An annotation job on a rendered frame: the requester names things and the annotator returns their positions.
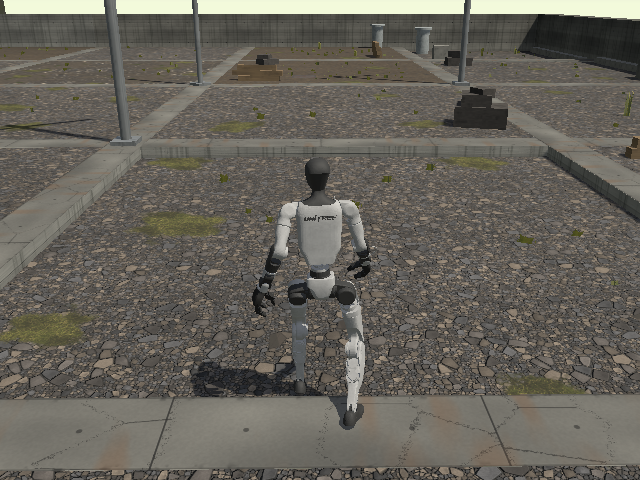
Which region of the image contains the robot left hand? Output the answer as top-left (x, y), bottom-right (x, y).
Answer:
top-left (252, 285), bottom-right (275, 317)

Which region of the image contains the right robot upper arm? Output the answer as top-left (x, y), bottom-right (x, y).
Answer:
top-left (338, 200), bottom-right (367, 252)

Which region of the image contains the robot left foot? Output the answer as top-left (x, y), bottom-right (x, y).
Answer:
top-left (293, 379), bottom-right (307, 393)

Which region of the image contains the robot left forearm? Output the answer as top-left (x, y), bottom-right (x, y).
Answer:
top-left (257, 244), bottom-right (281, 293)

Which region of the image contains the left robot upper arm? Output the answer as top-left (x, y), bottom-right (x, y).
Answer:
top-left (272, 202), bottom-right (298, 260)

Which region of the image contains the robot right forearm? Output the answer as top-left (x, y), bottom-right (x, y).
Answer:
top-left (356, 237), bottom-right (371, 266)

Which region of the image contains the robot right hand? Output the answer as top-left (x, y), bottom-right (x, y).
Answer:
top-left (347, 260), bottom-right (371, 279)

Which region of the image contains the right robot thigh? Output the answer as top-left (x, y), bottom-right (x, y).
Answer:
top-left (335, 280), bottom-right (364, 358)

